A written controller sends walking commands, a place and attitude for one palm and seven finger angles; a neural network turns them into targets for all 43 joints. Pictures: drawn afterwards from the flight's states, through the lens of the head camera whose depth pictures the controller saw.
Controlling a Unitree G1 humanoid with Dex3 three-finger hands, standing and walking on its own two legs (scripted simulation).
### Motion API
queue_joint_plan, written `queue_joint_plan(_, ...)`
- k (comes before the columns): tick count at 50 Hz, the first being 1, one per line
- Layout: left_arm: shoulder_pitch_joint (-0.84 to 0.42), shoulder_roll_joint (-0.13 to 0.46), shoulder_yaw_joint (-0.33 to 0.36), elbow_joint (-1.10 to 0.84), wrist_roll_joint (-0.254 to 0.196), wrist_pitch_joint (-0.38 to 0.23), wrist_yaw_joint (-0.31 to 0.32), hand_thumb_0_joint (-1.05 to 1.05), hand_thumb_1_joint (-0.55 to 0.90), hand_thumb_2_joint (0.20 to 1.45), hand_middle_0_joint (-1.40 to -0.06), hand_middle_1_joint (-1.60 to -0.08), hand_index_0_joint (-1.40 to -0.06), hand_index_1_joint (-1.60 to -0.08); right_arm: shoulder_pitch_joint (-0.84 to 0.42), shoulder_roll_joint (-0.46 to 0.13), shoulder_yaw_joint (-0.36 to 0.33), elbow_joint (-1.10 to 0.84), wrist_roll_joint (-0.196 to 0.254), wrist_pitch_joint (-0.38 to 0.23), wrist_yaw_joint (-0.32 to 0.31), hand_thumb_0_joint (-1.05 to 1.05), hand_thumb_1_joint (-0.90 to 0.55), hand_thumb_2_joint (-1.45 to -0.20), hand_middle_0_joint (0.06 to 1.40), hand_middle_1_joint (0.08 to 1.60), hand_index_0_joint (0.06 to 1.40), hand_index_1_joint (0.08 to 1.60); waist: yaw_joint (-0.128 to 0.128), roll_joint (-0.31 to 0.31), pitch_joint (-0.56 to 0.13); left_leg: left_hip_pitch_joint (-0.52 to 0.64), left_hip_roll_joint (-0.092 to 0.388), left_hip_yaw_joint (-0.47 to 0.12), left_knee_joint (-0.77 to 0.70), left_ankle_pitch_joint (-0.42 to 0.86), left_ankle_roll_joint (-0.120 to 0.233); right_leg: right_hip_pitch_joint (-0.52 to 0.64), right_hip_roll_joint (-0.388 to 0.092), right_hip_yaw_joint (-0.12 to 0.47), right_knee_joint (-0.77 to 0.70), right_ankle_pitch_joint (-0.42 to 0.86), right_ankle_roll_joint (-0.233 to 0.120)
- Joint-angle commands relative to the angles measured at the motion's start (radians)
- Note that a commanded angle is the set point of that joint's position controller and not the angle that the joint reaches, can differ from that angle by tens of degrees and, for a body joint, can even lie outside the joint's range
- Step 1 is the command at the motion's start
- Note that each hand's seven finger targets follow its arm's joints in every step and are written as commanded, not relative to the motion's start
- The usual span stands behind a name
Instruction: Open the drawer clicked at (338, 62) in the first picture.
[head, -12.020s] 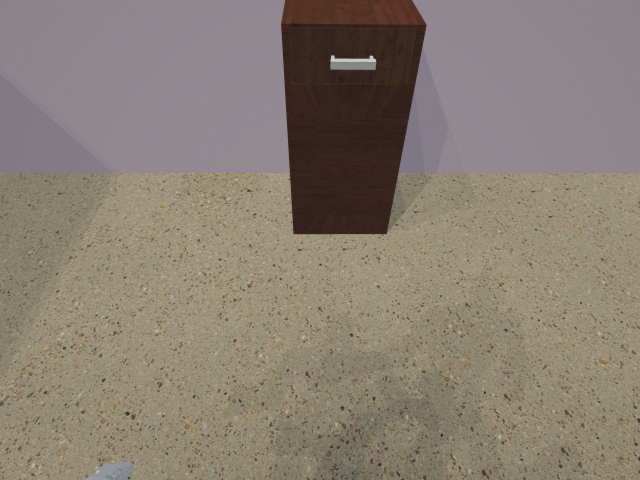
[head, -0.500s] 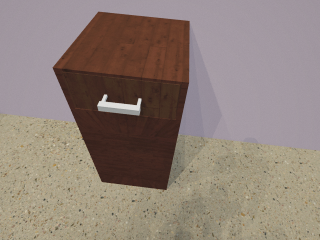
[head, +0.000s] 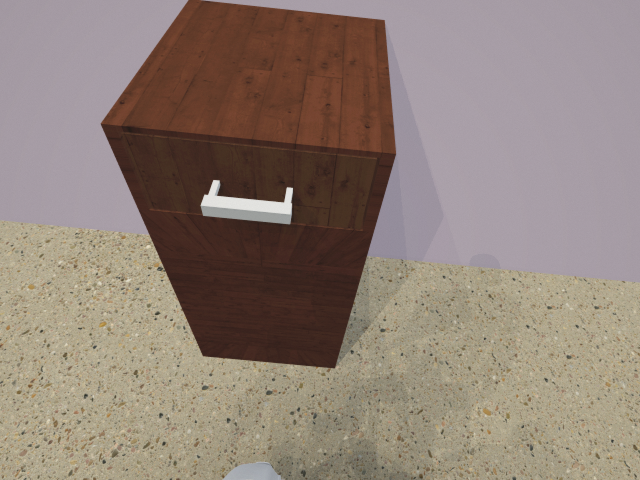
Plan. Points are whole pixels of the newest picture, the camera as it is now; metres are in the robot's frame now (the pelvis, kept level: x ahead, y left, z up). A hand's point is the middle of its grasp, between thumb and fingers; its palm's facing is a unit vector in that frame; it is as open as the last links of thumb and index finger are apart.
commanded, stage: come to a stop and stand still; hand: left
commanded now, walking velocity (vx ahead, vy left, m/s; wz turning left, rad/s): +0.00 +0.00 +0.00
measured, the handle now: (250, 199) +0.49 +0.15 +0.03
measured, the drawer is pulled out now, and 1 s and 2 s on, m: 0.00 0.00 0.00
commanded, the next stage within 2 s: look again from close up in 0.70 s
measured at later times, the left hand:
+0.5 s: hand out of the picture -0.10 +0.17 -0.16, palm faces +0.06 -0.98 -0.18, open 7.4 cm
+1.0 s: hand out of the picture -0.07 +0.18 -0.16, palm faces +0.01 -0.98 -0.19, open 7.4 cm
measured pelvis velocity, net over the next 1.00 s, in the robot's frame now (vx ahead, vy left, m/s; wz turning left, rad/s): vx -0.06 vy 0.02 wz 0.00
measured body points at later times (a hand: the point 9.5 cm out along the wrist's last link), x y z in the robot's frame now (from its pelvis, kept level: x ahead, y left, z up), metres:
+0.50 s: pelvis -0.05 +0.01 +0.02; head -0.07 +0.01 +0.47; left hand -0.10 +0.22 -0.14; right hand -0.06 -0.22 -0.14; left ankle +0.00 +0.11 -0.72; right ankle -0.09 -0.10 -0.72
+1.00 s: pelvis -0.06 +0.02 +0.01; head -0.06 +0.02 +0.46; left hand -0.07 +0.23 -0.15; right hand -0.07 -0.19 -0.15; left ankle +0.00 +0.11 -0.72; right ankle -0.09 -0.10 -0.72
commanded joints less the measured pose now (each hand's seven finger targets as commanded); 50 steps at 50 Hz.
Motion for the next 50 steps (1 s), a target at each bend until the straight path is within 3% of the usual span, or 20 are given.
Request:
queue_joint_plan(1, 0.059, 0.049, 0.013, -0.040, 0.004, -0.009, -0.003, 0.000, 0.900, 0.900, -0.200, -0.300, -0.200, -0.300, 0.029, -0.145, -0.004, -0.045, -0.011, -0.010, -0.012, 0.000, -0.900, -0.900, 0.200, 0.300, 0.200, 0.300, 0.012, 0.245, -0.028, -0.029, 0.298, -0.365, -0.458, 0.295, 0.140, -0.059, -0.003, 0.062, 0.243, 0.022, -0.027)
queue_joint_plan(4, 0.085, 0.024, 0.000, -0.009, 0.008, -0.008, -0.022, 0.000, 0.900, 0.900, -0.200, -0.300, -0.200, -0.300, 0.020, -0.129, 0.000, -0.046, -0.009, -0.013, -0.009, 0.000, -0.900, -0.900, 0.200, 0.300, 0.200, 0.300, 0.021, 0.172, -0.054, 0.021, 0.230, -0.272, -0.478, 0.156, 0.118, -0.043, -0.005, 0.018, 0.122, 0.101, -0.019)
queue_joint_plan(9, 0.074, 0.010, -0.013, 0.001, 0.011, -0.011, -0.028, 0.000, 0.900, 0.900, -0.200, -0.300, -0.200, -0.300, 0.088, -0.143, -0.016, -0.015, -0.007, -0.001, -0.006, 0.000, -0.900, -0.900, 0.200, 0.300, 0.200, 0.300, -0.016, 0.146, -0.122, 0.180, 0.227, -0.305, -0.523, -0.037, 0.116, -0.038, 0.010, -0.021, -0.095, 0.063, -0.025)
queue_joint_plan(14, 0.164, 0.005, -0.016, 0.047, 0.010, -0.014, -0.023, 0.000, 0.900, 0.900, -0.200, -0.300, -0.200, -0.300, 0.099, -0.145, -0.025, 0.009, -0.009, 0.011, 0.006, 0.000, -0.900, -0.900, 0.200, 0.300, 0.200, 0.300, 0.007, 0.107, -0.079, 0.074, 0.189, -0.279, -0.565, -0.171, 0.048, 0.113, 0.036, -0.046, -0.385, 0.142, -0.055)
queue_joint_plan(15, 0.200, 0.009, -0.016, 0.062, 0.010, -0.019, -0.020, 0.000, 0.900, 0.900, -0.200, -0.300, -0.200, -0.300, 0.092, -0.134, -0.024, 0.013, -0.006, 0.015, 0.008, 0.000, -0.900, -0.900, 0.200, 0.300, 0.200, 0.300, 0.019, 0.068, -0.073, 0.042, 0.157, -0.242, -0.543, -0.180, 0.014, 0.157, 0.025, -0.026, -0.476, 0.177, -0.063)
queue_joint_plan(17, 0.194, 0.044, -0.018, 0.064, 0.015, -0.027, -0.018, 0.000, 0.900, 0.900, -0.200, -0.300, -0.200, -0.300, 0.099, -0.093, -0.015, 0.018, 0.001, 0.027, 0.009, 0.000, -0.900, -0.900, 0.200, 0.300, 0.200, 0.300, -0.005, -0.057, -0.046, 0.078, 0.047, -0.133, -0.416, -0.101, -0.055, 0.032, -0.090, 0.136, -0.608, -0.012, -0.118)
queue_joint_plan(18, 0.162, 0.070, -0.016, 0.055, 0.013, -0.026, -0.018, 0.000, 0.900, 0.900, -0.200, -0.300, -0.200, -0.300, 0.108, -0.073, -0.010, 0.019, -0.001, 0.034, 0.012, 0.000, -0.900, -0.900, 0.200, 0.300, 0.200, 0.300, -0.024, -0.106, -0.028, 0.169, 0.013, -0.090, -0.305, -0.033, -0.067, -0.111, -0.158, 0.190, -0.688, -0.133, -0.144)
queue_joint_plan(19, 0.081, 0.073, -0.012, 0.038, 0.008, -0.034, -0.014, 0.000, 0.900, 0.900, -0.200, -0.300, -0.200, -0.300, 0.128, -0.065, -0.016, 0.035, -0.006, 0.040, 0.012, 0.000, -0.900, -0.900, 0.200, 0.300, 0.200, 0.300, -0.047, -0.212, 0.000, 0.218, 0.009, -0.078, -0.177, 0.025, -0.068, -0.220, -0.181, 0.218, -0.746, -0.193, -0.160)
queue_joint_plan(20, 0.008, 0.055, -0.015, 0.019, 0.004, -0.036, -0.010, 0.000, 0.900, 0.900, -0.200, -0.300, -0.200, -0.300, 0.147, -0.071, -0.018, 0.051, -0.009, 0.041, 0.012, 0.000, -0.900, -0.900, 0.200, 0.300, 0.200, 0.300, -0.061, -0.226, 0.042, 0.218, 0.022, -0.087, -0.113, 0.064, -0.059, -0.262, -0.181, 0.205, -0.747, -0.144, -0.164)
queue_joint_plan(23, 0.025, 0.031, -0.030, 0.031, -0.006, -0.054, -0.014, 0.000, 0.900, 0.900, -0.200, -0.300, -0.200, -0.300, 0.203, -0.048, 0.005, 0.092, -0.002, 0.025, 0.010, 0.000, -0.900, -0.900, 0.200, 0.300, 0.200, 0.300, -0.072, -0.067, 0.051, 0.238, 0.050, -0.100, -0.182, 0.115, -0.045, -0.237, -0.126, 0.133, -0.653, -0.005, -0.128)
queue_joint_plan(26, 0.120, 0.003, -0.038, 0.069, -0.007, -0.056, -0.019, 0.000, 0.900, 0.900, -0.200, -0.300, -0.200, -0.300, 0.195, -0.071, 0.019, 0.107, -0.002, 0.007, -0.003, 0.000, -0.900, -0.900, 0.200, 0.300, 0.200, 0.300, -0.021, 0.107, 0.121, 0.092, 0.102, -0.185, -0.358, 0.030, -0.028, -0.106, -0.035, 0.092, -0.558, 0.106, -0.080)
queue_joint_plan(28, 0.166, 0.004, -0.038, 0.103, -0.009, -0.054, -0.020, 0.000, 0.900, 0.900, -0.200, -0.300, -0.200, -0.300, 0.185, -0.071, 0.024, 0.119, -0.001, -0.003, -0.007, 0.000, -0.900, -0.900, 0.200, 0.300, 0.200, 0.300, 0.000, 0.149, 0.064, 0.051, 0.107, -0.215, -0.412, -0.004, -0.023, 0.007, -0.031, 0.073, -0.518, 0.197, -0.075)
queue_joint_plan(35, 0.189, -0.020, -0.040, 0.124, -0.006, -0.059, -0.020, 0.000, 0.900, 0.900, -0.200, -0.300, -0.200, -0.300, 0.207, -0.075, 0.018, 0.136, 0.002, -0.011, -0.009, 0.000, -0.900, -0.900, 0.200, 0.300, 0.200, 0.300, 0.004, 0.064, -0.051, 0.100, 0.114, -0.214, -0.426, -0.042, -0.020, 0.075, -0.025, 0.055, -0.502, 0.227, -0.066)
queue_joint_plan(39, 0.182, -0.029, -0.041, 0.126, -0.003, -0.061, -0.017, 0.000, 0.900, 0.900, -0.200, -0.300, -0.200, -0.300, 0.218, -0.058, 0.018, 0.145, 0.003, -0.010, -0.009, 0.000, -0.900, -0.900, 0.200, 0.300, 0.200, 0.300, -0.004, 0.039, -0.018, 0.099, 0.106, -0.196, -0.410, -0.018, -0.026, 0.047, -0.028, 0.059, -0.516, 0.214, -0.066)
queue_joint_plan(40, 0.210, 0.019, -0.049, 0.130, 0.021, -0.088, 0.013, 0.000, 0.900, 0.900, -0.200, -0.300, -0.200, -0.300, 0.057, -0.096, 0.017, 0.066, 0.001, -0.019, 0.007, 0.000, -0.900, -0.900, 0.200, 0.300, 0.200, 0.300, 0.042, 0.071, 0.088, 0.046, 0.061, -0.108, -0.183, 0.051, -0.072, -0.030, -0.063, 0.120, -0.584, 0.332, -0.077)
queue_joint_plan(41, 0.127, 0.072, -0.040, 0.073, 0.011, -0.087, 0.007, 0.000, 0.900, 0.900, -0.200, -0.300, -0.200, -0.300, 0.157, -0.053, 0.012, 0.043, -0.001, -0.004, 0.017, 0.000, -0.900, -0.900, 0.200, 0.300, 0.200, 0.300, -0.060, 0.039, 0.035, 0.091, 0.053, -0.090, -0.126, -0.035, -0.068, -0.134, -0.126, 0.172, -0.634, -0.012, -0.104)
queue_joint_plan(42, 0.075, 0.068, -0.033, 0.048, 0.009, -0.083, 0.002, 0.000, 0.900, 0.900, -0.200, -0.300, -0.200, -0.300, 0.200, -0.044, 0.008, 0.068, -0.010, 0.008, 0.020, 0.000, -0.900, -0.900, 0.200, 0.300, 0.200, 0.300, -0.078, 0.058, 0.051, 0.088, 0.038, -0.077, -0.080, -0.038, -0.062, -0.180, -0.125, 0.169, -0.630, -0.110, -0.117)
queue_joint_plan(44, 0.051, 0.065, -0.032, 0.033, 0.004, -0.088, 0.002, 0.000, 0.900, 0.900, -0.200, -0.300, -0.200, -0.300, 0.261, -0.036, 0.013, 0.065, -0.011, 0.009, 0.023, 0.000, -0.900, -0.900, 0.200, 0.300, 0.200, 0.300, -0.098, 0.051, -0.016, 0.141, 0.053, -0.073, -0.083, 0.014, -0.046, -0.164, -0.101, 0.119, -0.579, -0.034, -0.126)
queue_joint_plan(46, 0.070, 0.030, -0.033, 0.037, 0.001, -0.088, 0.000, 0.000, 0.900, 0.900, -0.200, -0.300, -0.200, -0.300, 0.263, -0.051, 0.018, 0.052, -0.010, -0.009, 0.018, 0.000, -0.900, -0.900, 0.200, 0.300, 0.200, 0.300, -0.077, 0.052, -0.042, 0.132, 0.072, -0.124, -0.176, 0.034, -0.029, -0.110, -0.044, 0.073, -0.475, 0.060, -0.110)
queue_joint_plan(50, 0.143, 0.008, -0.034, 0.057, 0.005, -0.066, -0.004, 0.000, 0.900, 0.900, -0.200, -0.300, -0.200, -0.300, 0.192, -0.099, 0.019, 0.038, -0.007, -0.017, 0.008, 0.000, -0.900, -0.900, 0.200, 0.300, 0.200, 0.300, -0.010, 0.142, 0.026, -0.027, 0.140, -0.265, -0.370, -0.112, 0.022, 0.025, 0.026, 0.002, -0.366, 0.136, -0.079)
